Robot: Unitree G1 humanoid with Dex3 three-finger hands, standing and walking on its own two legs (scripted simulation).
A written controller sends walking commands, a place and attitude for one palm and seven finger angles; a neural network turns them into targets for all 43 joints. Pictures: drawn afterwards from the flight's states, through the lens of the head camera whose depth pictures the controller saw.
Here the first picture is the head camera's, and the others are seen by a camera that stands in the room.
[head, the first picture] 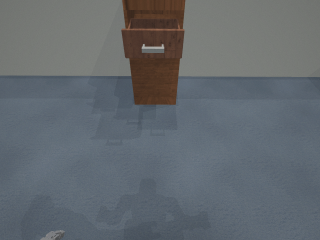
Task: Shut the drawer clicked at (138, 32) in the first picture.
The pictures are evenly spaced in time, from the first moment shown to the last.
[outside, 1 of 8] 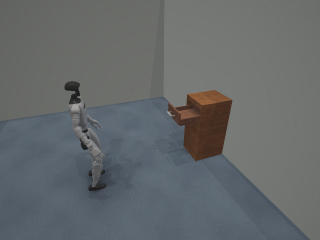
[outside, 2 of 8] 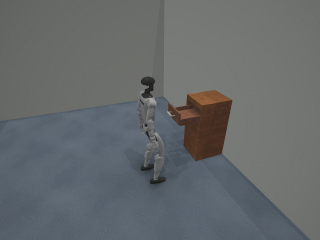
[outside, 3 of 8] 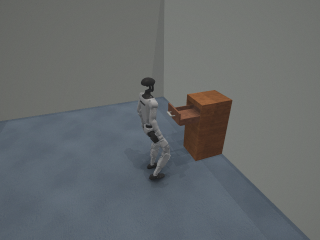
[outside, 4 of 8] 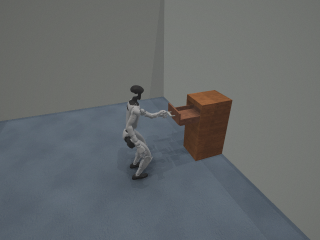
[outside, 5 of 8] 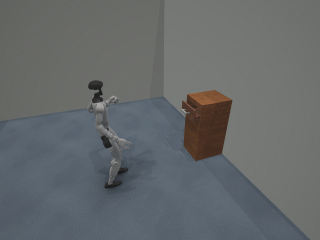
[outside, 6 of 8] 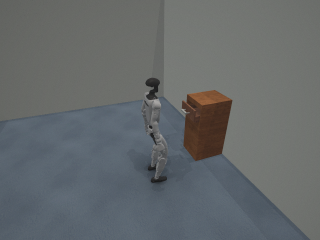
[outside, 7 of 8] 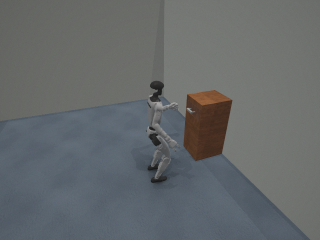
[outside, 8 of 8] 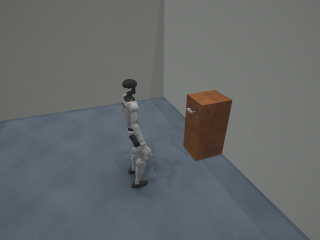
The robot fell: no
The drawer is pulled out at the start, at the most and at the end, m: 0.29 0.29 0.00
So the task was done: yes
